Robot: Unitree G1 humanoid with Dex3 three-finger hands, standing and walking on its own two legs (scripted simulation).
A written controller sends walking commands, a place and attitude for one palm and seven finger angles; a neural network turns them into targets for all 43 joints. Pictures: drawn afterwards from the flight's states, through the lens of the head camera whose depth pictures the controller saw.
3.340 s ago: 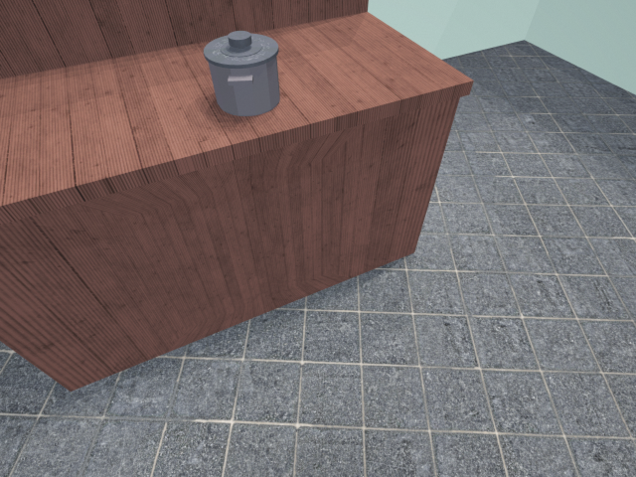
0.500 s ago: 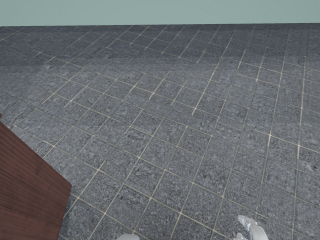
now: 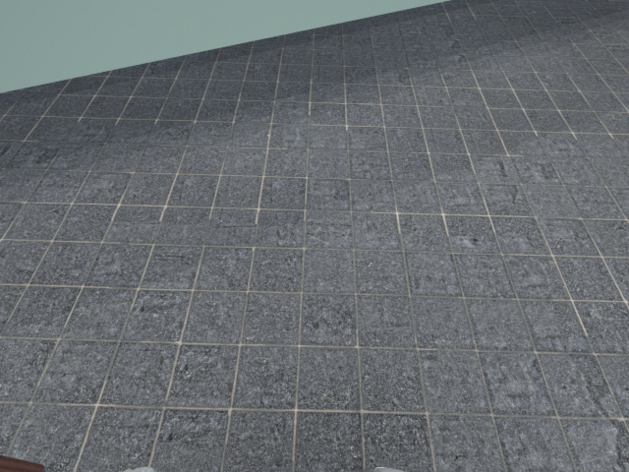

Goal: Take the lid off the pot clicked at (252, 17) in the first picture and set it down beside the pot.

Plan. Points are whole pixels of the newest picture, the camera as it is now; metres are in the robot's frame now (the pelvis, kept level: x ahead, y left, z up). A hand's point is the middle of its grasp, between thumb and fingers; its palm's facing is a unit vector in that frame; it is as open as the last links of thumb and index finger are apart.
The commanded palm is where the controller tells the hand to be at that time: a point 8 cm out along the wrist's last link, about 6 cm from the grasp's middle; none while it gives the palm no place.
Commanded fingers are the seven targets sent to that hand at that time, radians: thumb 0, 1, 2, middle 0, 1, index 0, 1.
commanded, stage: walk to a spot facing it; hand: left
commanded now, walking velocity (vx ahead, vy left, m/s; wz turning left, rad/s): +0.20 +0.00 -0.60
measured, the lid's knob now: out of the picture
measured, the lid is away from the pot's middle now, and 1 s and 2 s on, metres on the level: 0.00 0.00 0.00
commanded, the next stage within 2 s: turn to face it in 0.34 s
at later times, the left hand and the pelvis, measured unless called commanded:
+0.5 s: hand out of the picture +0.11 +0.15 -0.15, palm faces -0.11 -0.97 -0.20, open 7.4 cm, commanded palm none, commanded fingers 0.00 0.90 0.90 -0.20 -0.30 -0.20 -0.30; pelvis +0.08 -0.04 +0.01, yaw -11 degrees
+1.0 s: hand (200, 393) +0.25 +0.19 -0.16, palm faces +0.04 -0.97 -0.23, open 7.4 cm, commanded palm none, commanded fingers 0.00 0.90 0.90 -0.20 -0.30 -0.20 -0.30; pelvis +0.15 -0.01 +0.01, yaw +0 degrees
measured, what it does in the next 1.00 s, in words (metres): walks ahead: right foot, then left foot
